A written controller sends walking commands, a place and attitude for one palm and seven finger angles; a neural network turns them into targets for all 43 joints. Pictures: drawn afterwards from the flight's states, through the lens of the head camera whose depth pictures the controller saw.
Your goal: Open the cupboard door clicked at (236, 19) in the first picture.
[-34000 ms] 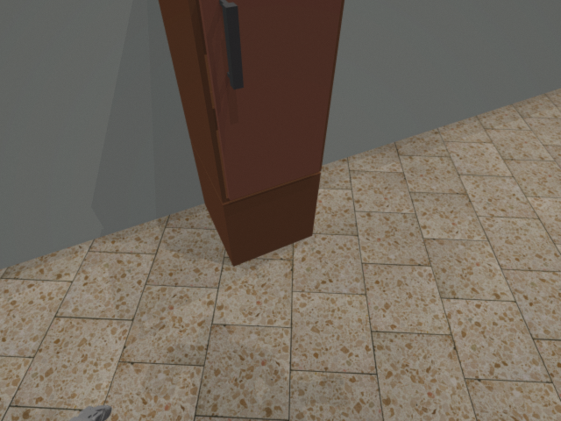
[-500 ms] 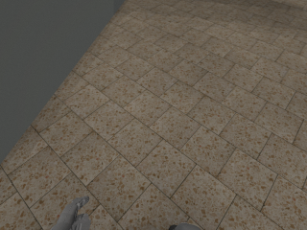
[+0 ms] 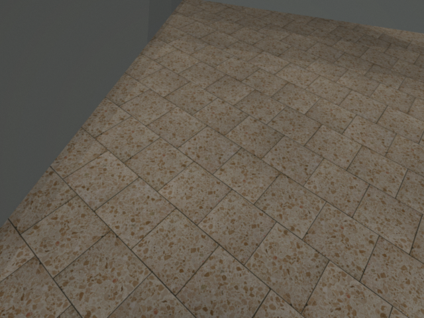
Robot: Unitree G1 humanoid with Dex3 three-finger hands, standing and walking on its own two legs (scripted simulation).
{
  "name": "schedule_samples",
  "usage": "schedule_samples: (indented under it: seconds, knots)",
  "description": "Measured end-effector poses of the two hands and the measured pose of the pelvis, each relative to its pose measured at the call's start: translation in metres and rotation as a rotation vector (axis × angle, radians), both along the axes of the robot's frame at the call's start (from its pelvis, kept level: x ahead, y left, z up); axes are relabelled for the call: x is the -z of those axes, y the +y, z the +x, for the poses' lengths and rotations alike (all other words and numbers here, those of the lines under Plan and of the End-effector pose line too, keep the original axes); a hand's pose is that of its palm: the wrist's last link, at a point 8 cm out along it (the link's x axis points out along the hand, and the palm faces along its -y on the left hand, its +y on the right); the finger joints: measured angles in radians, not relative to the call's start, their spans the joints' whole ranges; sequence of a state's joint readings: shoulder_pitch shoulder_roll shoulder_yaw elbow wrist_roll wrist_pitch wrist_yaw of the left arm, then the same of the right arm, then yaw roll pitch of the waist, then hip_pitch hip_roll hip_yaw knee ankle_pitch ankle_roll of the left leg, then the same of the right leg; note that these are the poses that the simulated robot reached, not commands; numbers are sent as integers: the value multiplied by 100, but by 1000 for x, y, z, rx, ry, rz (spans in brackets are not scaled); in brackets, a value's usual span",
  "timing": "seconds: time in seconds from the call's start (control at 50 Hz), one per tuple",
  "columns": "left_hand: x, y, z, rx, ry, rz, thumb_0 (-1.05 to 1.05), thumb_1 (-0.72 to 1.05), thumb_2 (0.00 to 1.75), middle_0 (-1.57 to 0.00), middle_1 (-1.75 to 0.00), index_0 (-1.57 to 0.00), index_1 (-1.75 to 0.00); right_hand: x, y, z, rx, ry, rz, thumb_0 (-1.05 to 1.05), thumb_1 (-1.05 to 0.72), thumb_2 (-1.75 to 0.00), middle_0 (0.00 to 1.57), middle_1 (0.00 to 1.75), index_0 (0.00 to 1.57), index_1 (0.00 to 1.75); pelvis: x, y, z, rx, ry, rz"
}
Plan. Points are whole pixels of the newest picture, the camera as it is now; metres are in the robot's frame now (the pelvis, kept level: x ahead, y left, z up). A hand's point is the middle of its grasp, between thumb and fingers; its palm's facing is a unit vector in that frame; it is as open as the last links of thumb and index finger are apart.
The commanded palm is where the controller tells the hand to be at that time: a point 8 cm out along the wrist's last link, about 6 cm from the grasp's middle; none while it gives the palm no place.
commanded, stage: walk to a spot facing it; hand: left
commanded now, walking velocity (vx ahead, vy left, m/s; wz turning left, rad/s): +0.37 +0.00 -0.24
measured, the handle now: out of the picture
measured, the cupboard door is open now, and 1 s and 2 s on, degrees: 48 48 48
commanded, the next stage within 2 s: turn to face it in 0.20 s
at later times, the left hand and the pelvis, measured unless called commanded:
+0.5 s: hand (175, 233) +0.33 +0.11 -0.15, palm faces +0.01 -0.98 -0.21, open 7.2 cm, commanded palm none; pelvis +0.23 -0.07 +0.01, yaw +0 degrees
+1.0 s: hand (164, 210) +0.39 +0.15 -0.15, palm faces +0.27 -0.93 -0.25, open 7.4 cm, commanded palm none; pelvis +0.34 -0.08 +0.00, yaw +16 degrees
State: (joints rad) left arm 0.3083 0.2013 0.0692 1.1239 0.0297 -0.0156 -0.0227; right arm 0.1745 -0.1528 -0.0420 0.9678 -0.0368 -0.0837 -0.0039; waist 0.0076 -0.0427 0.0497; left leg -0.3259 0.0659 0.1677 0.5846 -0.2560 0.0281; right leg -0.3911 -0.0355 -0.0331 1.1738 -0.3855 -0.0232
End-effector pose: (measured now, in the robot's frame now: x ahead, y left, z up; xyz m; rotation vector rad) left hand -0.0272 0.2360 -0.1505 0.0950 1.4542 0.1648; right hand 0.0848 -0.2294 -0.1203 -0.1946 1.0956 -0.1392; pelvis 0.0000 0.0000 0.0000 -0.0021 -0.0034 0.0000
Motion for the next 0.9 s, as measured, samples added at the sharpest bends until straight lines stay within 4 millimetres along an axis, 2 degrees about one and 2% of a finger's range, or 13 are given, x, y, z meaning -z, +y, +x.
schedule_samples:
  seconds: [0.04, 0.16, 0.28, 0.34, 0.4, 0.46, 0.58, 0.66, 0.7, 0.74, 0.78, 0.9]
  knots:
    - [-7, -1, 35, 6, -45, -4, 1, 92, 90, -20, -30, -19, -29, -1, 1, -2, 25, 52, 3, -1, -91, -90, 20, 30, 20, 30, -7, 0, 18, 5, 4, 4]
    - [-25, -11, 150, 71, -174, 5, 1, 93, 90, -20, -30, -19, -29, 1, -12, -21, 109, 241, 21, -1, -93, -90, 21, 30, 20, 30, -16, -7, 75, 32, 11, 5]
    - [-25, -37, 269, 185, -251, 43, 1, 92, 90, -20, -30, -19, -29, 18, -26, -34, 210, 425, 80, 0, -92, -90, 20, 30, 20, 30, -2, -38, 142, 68, 5, 20]
    - [-20, -52, 313, 194, -312, 69, 1, 92, 90, -20, -30, -19, -29, 29, -37, -25, 237, 502, 106, 0, -91, -90, 20, 30, 20, 30, 9, -55, 171, 68, -3, 25]
    - [-24, -67, 332, 176, -307, 66, 0, 91, 90, -20, -30, -19, -29, 26, -48, 12, 235, 495, 97, 0, -91, -90, 20, 30, 20, 30, 2, -63, 195, 45, -4, 12]
    - [-27, -82, 340, 147, -279, 47, 0, 92, 90, -20, -30, -19, -29, 17, -57, 65, 212, 429, 84, 0, -91, -90, 20, 30, 20, 30, -8, -69, 218, 17, 9, 10]
    - [-26, -73, 359, 49, -272, 56, -2, 97, 90, -20, -30, -20, -30, 11, -59, 174, 96, 310, 65, 0, -92, -90, 20, 30, 19, 30, -13, -72, 260, -52, 17, 3]
    - [-11, -62, 360, -16, -236, 42, -1, 95, 90, -20, -30, -20, -30, 11, -64, 238, 16, 254, 12, 1, -94, -90, 20, 30, 20, 30, -4, -62, 286, -97, 2, -7]
    - [3, -55, 358, -44, -210, 32, -1, 94, 90, -20, -30, -20, -30, 16, -65, 269, -20, 200, -18, 1, -94, -90, 20, 30, 20, 30, 8, -54, 299, -109, 3, -22]
    - [10, -47, 358, -56, -172, 36, 0, 93, 90, -20, -30, -20, -29, 17, -65, 295, -43, 157, -42, 1, -93, -90, 20, 30, 20, 30, 13, -50, 306, -129, 8, -14]
    - [9, -42, 362, -73, -156, 48, 0, 93, 90, -20, -30, -20, -29, 13, -65, 314, -68, 133, -57, 1, -93, -90, 20, 30, 20, 30, 12, -50, 311, -147, 18, -10]
    - [-14, -36, 384, -136, -217, 87, 1, 91, 90, -20, -30, -19, -29, 3, -66, 355, -159, 125, -60, 0, -91, -90, 20, 30, 20, 30, -1, -59, 326, -209, 40, -18]
